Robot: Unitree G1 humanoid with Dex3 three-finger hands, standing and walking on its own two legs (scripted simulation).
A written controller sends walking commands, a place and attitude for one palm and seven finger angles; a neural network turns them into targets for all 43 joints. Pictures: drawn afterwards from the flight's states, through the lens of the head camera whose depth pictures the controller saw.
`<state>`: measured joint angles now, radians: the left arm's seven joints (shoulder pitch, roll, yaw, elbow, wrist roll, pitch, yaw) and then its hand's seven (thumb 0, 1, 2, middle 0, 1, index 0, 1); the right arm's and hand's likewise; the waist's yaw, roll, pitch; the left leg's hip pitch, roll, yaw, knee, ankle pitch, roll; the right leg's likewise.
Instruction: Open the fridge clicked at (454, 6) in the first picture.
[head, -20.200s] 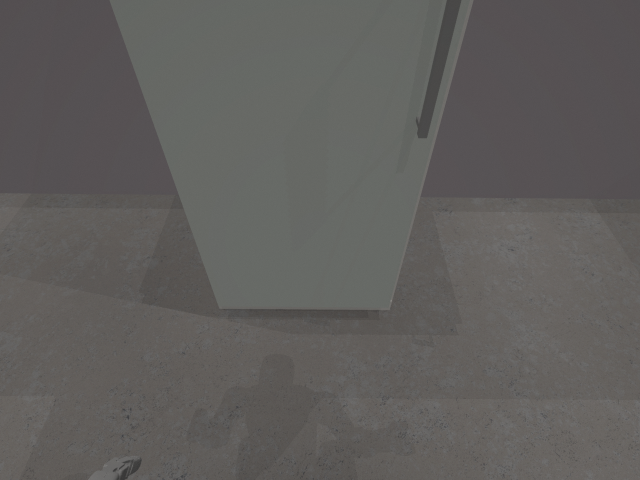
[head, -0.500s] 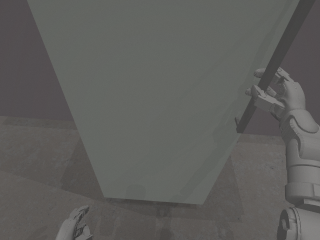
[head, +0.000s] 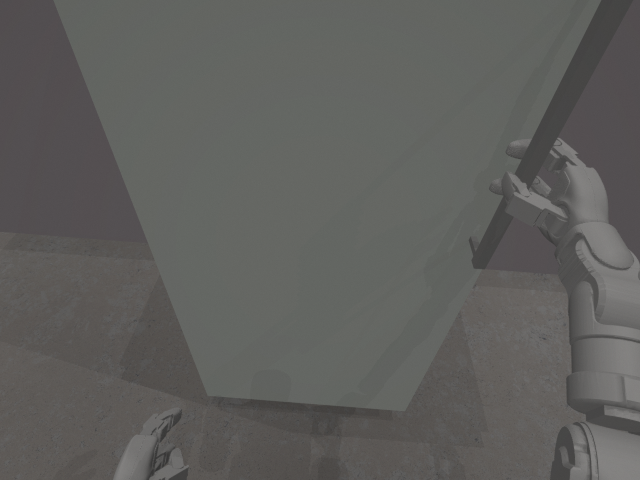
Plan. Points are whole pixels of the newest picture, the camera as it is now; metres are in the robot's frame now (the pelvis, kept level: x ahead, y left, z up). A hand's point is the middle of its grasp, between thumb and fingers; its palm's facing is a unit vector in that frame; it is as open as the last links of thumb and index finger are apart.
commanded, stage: grip the handle and tug to test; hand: right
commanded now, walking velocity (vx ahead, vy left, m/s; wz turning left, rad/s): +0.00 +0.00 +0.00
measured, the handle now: (526, 154) +0.46 -0.21 +0.22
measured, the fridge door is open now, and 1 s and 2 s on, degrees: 0 8 26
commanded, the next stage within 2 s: pull the door a little, standing still in 0.14 s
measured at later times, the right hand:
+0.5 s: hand (515, 200) +0.39 -0.19 +0.20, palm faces +0.04 +1.00 -0.01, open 6.0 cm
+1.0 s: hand (526, 244) +0.32 -0.18 +0.20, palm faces +0.00 +0.98 -0.21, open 6.5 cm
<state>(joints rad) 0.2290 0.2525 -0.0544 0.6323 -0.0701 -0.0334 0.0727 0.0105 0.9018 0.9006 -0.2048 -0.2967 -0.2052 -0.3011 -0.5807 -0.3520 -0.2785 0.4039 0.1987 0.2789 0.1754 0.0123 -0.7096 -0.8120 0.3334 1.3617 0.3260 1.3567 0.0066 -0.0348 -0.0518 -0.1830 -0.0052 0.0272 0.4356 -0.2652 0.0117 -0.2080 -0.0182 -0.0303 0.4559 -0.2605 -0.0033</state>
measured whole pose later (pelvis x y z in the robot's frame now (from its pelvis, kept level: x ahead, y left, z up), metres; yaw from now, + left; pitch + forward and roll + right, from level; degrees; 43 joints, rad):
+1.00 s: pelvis +0.09 -0.02 +0.01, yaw +10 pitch +3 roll +1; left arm 0.20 0.25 -0.05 0.53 -0.04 -0.01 0.01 0.01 0.90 0.90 -0.20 -0.30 -0.20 -0.30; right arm 0.40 -0.30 -0.33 -0.70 0.26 0.35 0.12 -0.01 -0.71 -0.82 0.28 1.29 0.21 1.32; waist -0.06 -0.06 -0.14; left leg -0.13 0.00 0.06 0.43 -0.22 0.00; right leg -0.12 -0.02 -0.01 0.50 -0.28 -0.01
